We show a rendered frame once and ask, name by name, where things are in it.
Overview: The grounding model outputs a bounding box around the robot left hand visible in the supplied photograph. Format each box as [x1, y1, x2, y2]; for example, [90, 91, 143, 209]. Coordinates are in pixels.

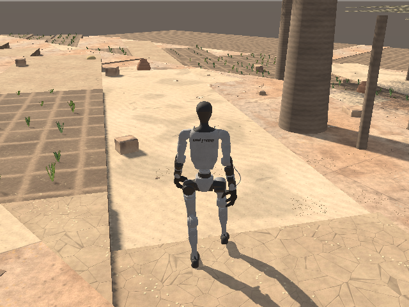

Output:
[174, 176, 188, 189]

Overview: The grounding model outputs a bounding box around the robot left upper arm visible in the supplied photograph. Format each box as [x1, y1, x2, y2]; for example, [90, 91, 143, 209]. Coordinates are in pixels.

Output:
[176, 129, 191, 164]

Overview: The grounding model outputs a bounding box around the left robot forearm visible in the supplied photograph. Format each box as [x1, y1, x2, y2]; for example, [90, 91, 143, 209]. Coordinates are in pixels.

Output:
[174, 154, 183, 178]

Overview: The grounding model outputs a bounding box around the robot right upper arm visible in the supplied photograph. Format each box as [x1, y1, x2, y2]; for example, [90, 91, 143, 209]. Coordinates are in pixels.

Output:
[217, 129, 231, 166]

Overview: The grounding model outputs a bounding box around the robot head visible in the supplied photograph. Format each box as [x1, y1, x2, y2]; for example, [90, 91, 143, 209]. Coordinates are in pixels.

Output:
[193, 101, 215, 132]

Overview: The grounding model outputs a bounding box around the robot right hand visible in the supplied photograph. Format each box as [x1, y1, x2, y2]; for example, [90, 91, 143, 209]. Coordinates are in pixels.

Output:
[222, 189, 237, 207]

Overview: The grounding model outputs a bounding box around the right robot forearm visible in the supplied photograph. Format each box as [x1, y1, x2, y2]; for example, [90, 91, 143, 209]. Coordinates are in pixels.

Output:
[224, 157, 236, 191]

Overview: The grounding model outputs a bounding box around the robot right shin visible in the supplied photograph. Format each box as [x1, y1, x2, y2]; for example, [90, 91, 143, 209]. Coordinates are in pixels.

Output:
[219, 197, 228, 236]

